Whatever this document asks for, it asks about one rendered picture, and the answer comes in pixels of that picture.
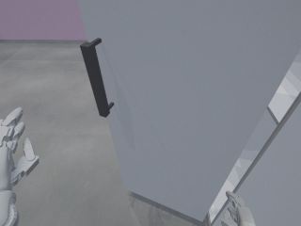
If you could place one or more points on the robot right hand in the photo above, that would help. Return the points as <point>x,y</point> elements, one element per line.
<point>242,215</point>

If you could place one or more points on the left robot forearm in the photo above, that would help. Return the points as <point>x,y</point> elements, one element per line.
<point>9,215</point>

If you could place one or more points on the handle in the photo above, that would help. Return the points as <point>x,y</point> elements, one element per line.
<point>95,76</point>

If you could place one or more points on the fridge door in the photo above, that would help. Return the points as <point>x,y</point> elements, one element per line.
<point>190,81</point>

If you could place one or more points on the robot left hand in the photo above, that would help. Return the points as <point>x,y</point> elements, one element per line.
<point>10,133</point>

